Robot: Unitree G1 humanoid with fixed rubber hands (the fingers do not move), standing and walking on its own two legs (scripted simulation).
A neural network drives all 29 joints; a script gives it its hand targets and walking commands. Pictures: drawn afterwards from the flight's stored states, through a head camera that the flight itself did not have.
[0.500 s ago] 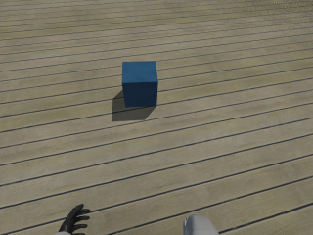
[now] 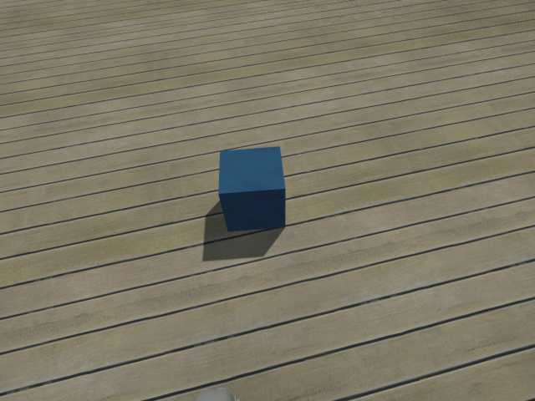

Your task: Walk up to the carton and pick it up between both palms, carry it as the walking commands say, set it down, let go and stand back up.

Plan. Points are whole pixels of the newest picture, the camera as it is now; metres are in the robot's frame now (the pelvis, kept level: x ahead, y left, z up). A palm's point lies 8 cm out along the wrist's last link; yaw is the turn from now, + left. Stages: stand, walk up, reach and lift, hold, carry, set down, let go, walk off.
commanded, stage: walk up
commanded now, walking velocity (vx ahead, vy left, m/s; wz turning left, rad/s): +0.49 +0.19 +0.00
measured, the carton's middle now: (253, 189) +1.02 +0.08 -0.64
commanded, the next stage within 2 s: none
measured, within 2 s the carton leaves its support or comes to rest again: neither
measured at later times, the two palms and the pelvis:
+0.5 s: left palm (153, 265) +0.39 +0.25 -0.12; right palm (413, 369) +0.18 -0.23 -0.16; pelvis +0.21 +0.01 -0.02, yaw +0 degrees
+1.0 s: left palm (137, 254) +0.43 +0.30 -0.15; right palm (368, 253) +0.40 -0.20 -0.14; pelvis +0.38 +0.05 -0.01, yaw +0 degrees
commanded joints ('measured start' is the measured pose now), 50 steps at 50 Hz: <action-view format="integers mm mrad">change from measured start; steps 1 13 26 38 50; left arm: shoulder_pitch -64 -308 119 -164 -206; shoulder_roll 169 25 317 172 20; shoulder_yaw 84 50 115 95 49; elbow -85 -129 65 -96 -85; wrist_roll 40 41 44 42 23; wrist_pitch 0 8 1 14 36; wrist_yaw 11 -24 35 14 2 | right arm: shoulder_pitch -103 270 60 9 175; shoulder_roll -15 -96 -76 -22 -111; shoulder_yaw -13 -36 -34 -15 -47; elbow -64 101 -22 -29 77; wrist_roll -20 -26 -23 -13 -29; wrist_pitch -4 -80 -31 17 -48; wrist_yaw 28 -40 -34 -6 -56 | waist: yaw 40 -56 166 1 -34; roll -206 182 -296 -197 203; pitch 32 -82 -313 62 -146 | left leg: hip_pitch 51 438 -338 85 417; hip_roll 22 210 -56 8 231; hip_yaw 87 -264 -57 75 -197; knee -307 -560 346 -285 -485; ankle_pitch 14 455 -253 31 579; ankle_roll -25 165 26 -18 172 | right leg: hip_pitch -56 -517 472 -133 -385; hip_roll -215 11 -471 -214 20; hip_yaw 154 64 710 143 40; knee -177 613 -82 -106 530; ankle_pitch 16 -73 315 249 -199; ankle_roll -118 17 -206 -126 12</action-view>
